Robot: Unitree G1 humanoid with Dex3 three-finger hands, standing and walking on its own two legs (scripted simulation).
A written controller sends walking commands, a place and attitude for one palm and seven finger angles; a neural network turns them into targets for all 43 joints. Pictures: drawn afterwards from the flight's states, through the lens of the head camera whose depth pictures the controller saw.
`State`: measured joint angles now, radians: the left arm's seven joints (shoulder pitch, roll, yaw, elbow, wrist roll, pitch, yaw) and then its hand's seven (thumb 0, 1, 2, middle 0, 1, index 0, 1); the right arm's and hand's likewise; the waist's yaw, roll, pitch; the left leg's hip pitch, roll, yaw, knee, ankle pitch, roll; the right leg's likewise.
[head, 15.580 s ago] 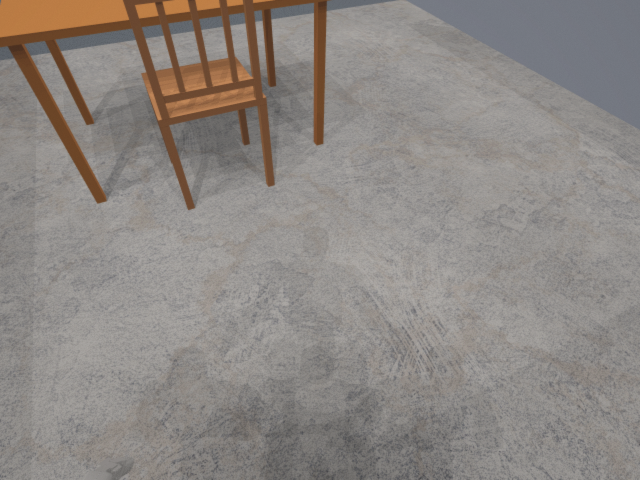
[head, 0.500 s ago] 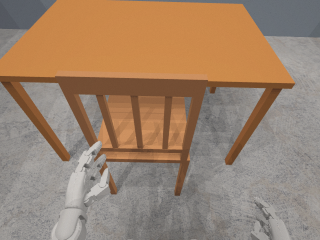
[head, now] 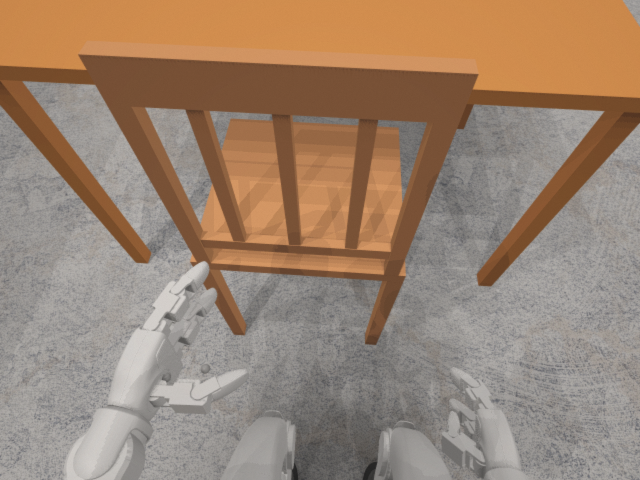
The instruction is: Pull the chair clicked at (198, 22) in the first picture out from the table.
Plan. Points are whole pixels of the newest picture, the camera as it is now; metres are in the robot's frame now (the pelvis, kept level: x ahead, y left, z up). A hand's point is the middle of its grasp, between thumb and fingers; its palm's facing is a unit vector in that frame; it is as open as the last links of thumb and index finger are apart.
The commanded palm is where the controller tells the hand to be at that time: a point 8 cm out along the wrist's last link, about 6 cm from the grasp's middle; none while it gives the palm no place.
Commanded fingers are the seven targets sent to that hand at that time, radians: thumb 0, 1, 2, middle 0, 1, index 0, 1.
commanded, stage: raise the hand toward the chair's back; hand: left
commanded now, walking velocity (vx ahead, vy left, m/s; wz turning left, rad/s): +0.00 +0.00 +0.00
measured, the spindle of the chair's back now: (289, 189) +0.49 +0.08 +0.02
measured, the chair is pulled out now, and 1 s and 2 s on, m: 0.00 0.00 0.00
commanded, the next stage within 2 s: aim the fingers beside a spindle in 1.30 s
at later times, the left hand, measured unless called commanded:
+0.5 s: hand (140, 342) +0.25 +0.21 +0.07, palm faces +0.06 -1.00 -0.06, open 16.4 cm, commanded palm +0.22 +0.26 +0.06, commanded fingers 0.00 -0.50 0.30 -0.06 -0.08 -0.06 -0.08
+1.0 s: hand (140, 329) +0.26 +0.22 +0.06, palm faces -0.04 -1.00 -0.05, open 16.9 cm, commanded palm +0.24 +0.28 +0.07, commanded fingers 0.00 -0.50 0.30 -0.06 -0.08 -0.06 -0.08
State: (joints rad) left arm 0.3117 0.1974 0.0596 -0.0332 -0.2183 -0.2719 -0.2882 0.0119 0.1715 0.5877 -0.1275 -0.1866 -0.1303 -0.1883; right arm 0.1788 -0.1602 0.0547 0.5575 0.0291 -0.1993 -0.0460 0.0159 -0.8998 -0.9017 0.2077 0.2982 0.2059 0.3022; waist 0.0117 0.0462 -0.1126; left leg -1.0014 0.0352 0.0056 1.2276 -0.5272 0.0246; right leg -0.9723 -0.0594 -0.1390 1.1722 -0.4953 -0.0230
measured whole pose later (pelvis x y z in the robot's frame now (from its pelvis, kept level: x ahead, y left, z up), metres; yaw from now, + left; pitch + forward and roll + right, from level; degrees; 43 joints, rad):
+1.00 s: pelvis +0.02 +0.02 +0.03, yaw +0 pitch +15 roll -3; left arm 0.29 0.27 0.21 0.08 -0.26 -0.32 -0.30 -0.01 -0.49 0.30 -0.06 -0.08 -0.06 -0.08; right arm 0.24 -0.26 0.01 0.56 0.02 -0.22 -0.05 0.02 -0.90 -0.90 0.20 0.30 0.20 0.30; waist -0.02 0.03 -0.12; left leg -0.84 0.03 0.02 1.08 -0.51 0.04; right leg -0.81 -0.06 -0.13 1.01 -0.46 0.01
